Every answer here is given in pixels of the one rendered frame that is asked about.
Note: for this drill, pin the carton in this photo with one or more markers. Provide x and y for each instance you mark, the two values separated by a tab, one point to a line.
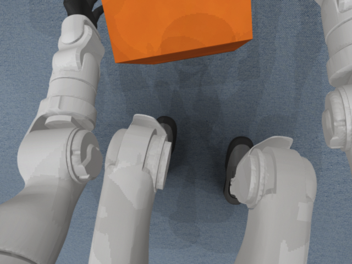
161	31

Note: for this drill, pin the robot right upper arm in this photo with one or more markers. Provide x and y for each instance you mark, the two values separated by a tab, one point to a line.
337	120

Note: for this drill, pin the robot left upper arm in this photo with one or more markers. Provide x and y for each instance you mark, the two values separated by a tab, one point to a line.
56	165

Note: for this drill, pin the right robot thigh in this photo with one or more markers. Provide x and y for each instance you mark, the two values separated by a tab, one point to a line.
273	185

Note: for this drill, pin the robot left foot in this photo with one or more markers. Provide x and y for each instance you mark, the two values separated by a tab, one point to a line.
170	127

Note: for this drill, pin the robot right forearm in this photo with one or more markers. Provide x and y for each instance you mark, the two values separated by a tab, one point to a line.
336	18

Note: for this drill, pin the robot left hand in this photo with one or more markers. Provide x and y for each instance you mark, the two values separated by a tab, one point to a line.
84	7

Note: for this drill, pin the robot left forearm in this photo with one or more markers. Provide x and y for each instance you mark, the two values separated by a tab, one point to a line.
74	81

